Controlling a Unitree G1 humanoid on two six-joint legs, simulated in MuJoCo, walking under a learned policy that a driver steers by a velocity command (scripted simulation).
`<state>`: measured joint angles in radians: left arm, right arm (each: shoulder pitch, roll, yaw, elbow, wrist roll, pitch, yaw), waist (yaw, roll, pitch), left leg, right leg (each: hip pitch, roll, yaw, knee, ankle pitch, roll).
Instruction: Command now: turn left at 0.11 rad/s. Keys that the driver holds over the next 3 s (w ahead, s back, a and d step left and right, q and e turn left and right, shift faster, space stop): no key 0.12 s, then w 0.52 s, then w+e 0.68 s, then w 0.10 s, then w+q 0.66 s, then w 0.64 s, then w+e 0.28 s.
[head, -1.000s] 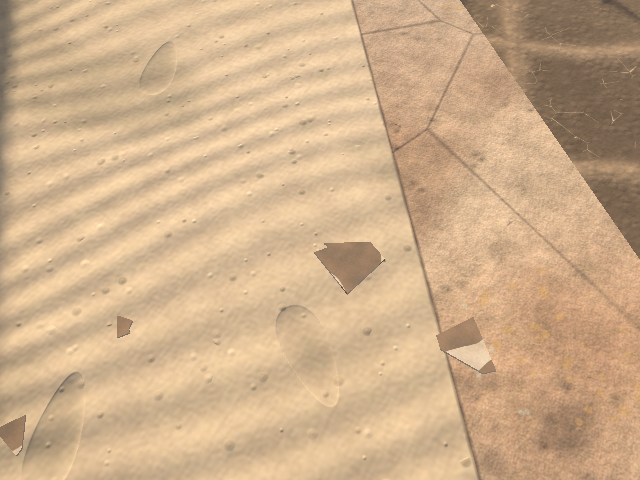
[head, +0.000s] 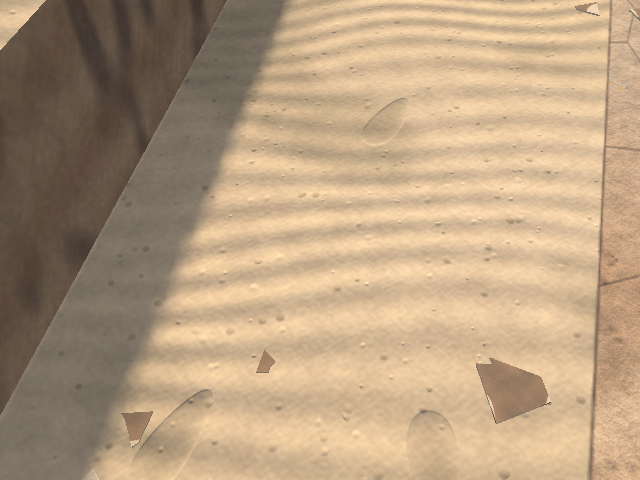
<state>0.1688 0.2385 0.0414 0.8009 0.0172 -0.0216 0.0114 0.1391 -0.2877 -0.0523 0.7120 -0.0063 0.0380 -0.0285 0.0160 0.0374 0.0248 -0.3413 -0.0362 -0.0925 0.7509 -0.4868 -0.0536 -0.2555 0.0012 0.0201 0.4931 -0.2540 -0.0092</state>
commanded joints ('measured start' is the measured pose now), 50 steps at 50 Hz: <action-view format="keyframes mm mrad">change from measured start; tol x32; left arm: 1 -79 156 32 -56 -12 -6 6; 50 140 103 40 -35 -44 -2 2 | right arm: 1 15 -48 -17 -34 9 -9 0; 50 42 -85 -39 55 -7 -174 41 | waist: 1 -30 -192 -85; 14 -35 189 122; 20 122 -323 27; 35 33 -142 91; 40 -114 237 -385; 50 5 29 21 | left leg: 1 41 42 30 -107 60 -23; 6 244 107 -17 -282 512 68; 10 48 93 -67 -382 -173 134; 15 46 291 -374 -530 -266 254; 23 -562 108 5 400 76 97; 36 -114 60 90 -218 443 85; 39 475 153 -8 -209 350 171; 40 766 431 -475 -326 85 308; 50 165 307 28 -654 378 246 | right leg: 1 97 -199 182 -103 487 -163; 11 -100 22 -40 87 -311 -20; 17 74 8 -32 16 -128 -97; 20 389 -364 672 -304 -221 -302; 34 182 -239 129 -365 226 -170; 38 175 -193 85 -36 596 -105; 41 -411 17 133 779 -308 -10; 50 -403 -159 109 623 72 1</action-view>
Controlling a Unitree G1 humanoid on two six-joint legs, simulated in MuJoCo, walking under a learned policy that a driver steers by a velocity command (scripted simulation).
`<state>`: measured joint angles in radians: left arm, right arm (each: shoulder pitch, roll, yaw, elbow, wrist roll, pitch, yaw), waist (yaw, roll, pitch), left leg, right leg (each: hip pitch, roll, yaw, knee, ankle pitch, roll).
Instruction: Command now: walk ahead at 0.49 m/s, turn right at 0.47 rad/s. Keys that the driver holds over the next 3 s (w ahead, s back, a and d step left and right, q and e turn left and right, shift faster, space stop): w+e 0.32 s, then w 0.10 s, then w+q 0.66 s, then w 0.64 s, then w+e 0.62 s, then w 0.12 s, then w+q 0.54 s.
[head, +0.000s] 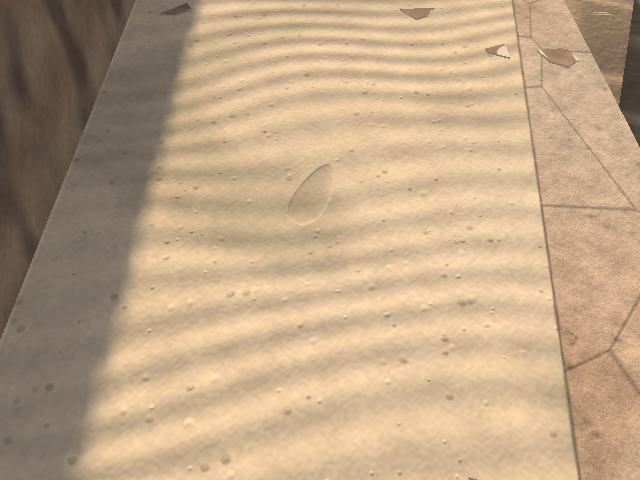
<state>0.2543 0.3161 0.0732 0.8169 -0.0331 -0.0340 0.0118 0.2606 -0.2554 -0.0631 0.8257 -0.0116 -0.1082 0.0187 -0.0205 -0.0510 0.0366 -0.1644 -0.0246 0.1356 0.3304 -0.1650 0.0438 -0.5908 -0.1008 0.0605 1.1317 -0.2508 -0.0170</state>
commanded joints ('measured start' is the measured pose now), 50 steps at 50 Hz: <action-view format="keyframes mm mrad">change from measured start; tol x32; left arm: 1 31 25 9 -63 8 10 -1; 50 -72 106 3 -155 37 -107 -11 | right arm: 1 -70 -125 -31 -51 -4 -27 -10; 50 1 -151 -31 -151 23 33 11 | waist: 1 36 108 18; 12 -46 85 73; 18 105 -150 -443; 50 -1 51 -95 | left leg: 1 4 296 -173 -239 73 152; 11 239 323 41 -170 248 109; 15 250 295 110 235 831 54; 16 92 255 125 490 728 12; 18 -538 -7 -144 1065 -452 -64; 19 -635 51 -214 1084 -363 -42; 33 -500 136 -173 387 320 -61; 43 -235 -36 -28 241 38 86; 46 597 354 -993 20 -129 394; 50 105 222 -562 -67 91 256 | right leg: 1 -97 -55 75 -59 115 14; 12 -98 8 -108 -491 162 -47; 16 518 161 -153 -571 109 -162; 18 1020 -263 786 -795 -107 -433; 25 442 -102 150 -937 344 -250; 37 640 -131 -134 -996 366 -159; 43 718 -132 -215 -540 1052 -82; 46 -112 190 9 280 -338 28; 50 -95 7 37 55 -91 2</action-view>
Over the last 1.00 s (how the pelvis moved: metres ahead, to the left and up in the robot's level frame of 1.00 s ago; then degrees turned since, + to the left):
0.31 0.06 0.01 -8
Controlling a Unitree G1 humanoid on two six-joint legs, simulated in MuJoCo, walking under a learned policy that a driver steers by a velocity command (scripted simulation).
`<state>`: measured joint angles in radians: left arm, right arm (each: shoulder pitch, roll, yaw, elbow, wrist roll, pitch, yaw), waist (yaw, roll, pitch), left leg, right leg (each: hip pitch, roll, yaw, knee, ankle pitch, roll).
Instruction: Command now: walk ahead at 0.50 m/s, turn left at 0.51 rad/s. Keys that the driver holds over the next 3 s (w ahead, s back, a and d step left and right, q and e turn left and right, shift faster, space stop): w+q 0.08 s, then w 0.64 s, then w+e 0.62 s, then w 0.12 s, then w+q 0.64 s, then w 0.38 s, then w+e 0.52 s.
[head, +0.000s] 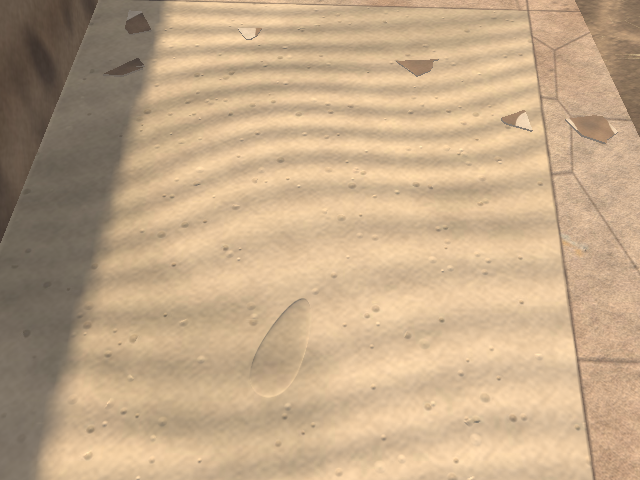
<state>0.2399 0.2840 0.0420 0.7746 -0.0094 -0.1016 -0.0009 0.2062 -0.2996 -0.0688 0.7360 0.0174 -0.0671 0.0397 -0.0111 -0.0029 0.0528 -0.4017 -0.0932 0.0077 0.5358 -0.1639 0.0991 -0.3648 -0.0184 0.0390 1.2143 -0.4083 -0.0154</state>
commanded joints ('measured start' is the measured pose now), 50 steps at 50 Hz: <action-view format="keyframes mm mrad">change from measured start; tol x32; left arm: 1 -38 135 37 -113 19 -26 2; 50 81 123 43 -41 -17 36 9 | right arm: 1 31 -101 -22 -76 -12 -6 -13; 50 29 -52 -7 -47 -26 -33 -24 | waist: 1 14 31 -100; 17 6 116 -74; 20 59 -357 -406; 40 86 -70 5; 46 -91 319 -480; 50 -24 109 -98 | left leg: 1 272 266 -405 -294 143 202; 18 301 202 -262 82 424 45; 20 -227 -17 -135 674 -394 -62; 22 -389 88 -163 767 -297 -54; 41 -150 131 -45 -40 138 -79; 44 339 160 -56 -55 143 -4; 46 830 531 -692 -159 -73 184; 50 355 388 -305 -308 -58 92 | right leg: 1 -271 -85 56 -60 83 15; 16 -137 -10 -6 -729 367 -5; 18 174 -34 3 -744 405 -76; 20 710 -372 673 -854 160 -306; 33 240 -159 93 -1068 482 -199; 43 332 -179 128 -809 684 -127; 46 -314 62 65 -19 -184 -4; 50 -340 -99 70 -14 66 1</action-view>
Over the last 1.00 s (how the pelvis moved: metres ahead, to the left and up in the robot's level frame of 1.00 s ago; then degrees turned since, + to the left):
0.57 -0.08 -0.02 -1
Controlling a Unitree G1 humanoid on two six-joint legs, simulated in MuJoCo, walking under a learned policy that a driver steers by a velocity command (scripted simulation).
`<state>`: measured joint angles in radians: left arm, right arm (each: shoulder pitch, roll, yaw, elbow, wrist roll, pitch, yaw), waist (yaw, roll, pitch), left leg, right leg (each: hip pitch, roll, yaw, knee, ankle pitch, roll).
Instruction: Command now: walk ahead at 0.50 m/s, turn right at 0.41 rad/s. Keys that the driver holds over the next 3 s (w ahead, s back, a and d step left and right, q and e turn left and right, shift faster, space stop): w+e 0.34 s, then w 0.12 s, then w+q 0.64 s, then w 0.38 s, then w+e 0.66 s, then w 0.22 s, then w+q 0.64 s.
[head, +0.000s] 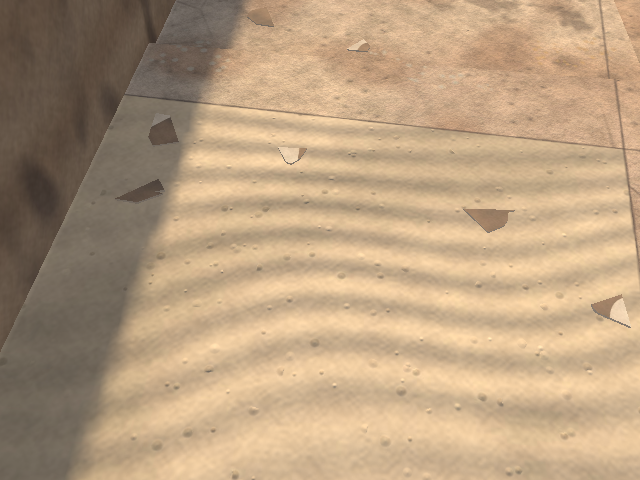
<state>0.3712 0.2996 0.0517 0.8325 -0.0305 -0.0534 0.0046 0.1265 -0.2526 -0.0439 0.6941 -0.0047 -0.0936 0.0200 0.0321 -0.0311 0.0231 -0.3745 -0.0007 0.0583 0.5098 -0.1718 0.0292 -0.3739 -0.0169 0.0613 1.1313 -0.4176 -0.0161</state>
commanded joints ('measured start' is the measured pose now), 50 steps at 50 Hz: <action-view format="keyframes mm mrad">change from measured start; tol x32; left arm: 1 -27 85 32 -93 1 2 2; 50 -49 36 7 -106 37 -52 5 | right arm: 1 80 -95 -32 1 -9 -12 -3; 43 -125 -71 -15 6 24 25 38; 50 326 -297 -103 43 30 33 14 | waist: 1 -40 157 -47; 16 -98 76 69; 22 21 -269 -373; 42 50 -6 76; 50 -135 208 -419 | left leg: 1 257 277 -293 -317 -10 157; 15 411 296 94 -340 266 121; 19 446 282 154 -18 782 75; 20 336 239 180 197 746 42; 22 -286 -20 19 837 -414 -52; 23 -377 29 -127 886 -377 -35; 37 -292 109 -109 236 302 -43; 47 -4 -55 58 76 23 106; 50 806 331 -909 -170 -145 412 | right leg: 1 -276 -116 48 52 106 6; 16 -304 -79 -91 -480 336 -39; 20 235 74 -164 -585 291 -142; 22 760 -346 694 -772 150 -405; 30 215 -216 97 -969 480 -237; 41 418 -229 -181 -996 550 -150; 47 485 -229 -256 -539 1211 -73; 50 -335 92 -5 270 -181 35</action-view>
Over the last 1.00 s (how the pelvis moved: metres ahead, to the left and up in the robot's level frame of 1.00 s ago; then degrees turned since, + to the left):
0.56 0.04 0.00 3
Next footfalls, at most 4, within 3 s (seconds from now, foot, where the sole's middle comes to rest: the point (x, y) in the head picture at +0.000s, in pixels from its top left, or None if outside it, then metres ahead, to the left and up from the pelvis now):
0.40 right None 0.34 -0.18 -0.77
0.96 left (346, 378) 0.69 -0.02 -0.77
1.46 right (423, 271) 1.00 -0.22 -0.77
1.94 left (332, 198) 1.24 0.02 -0.77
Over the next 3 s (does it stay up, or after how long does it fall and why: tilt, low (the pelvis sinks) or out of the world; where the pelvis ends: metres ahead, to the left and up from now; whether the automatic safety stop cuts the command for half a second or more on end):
stays up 1.62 -0.19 -0.02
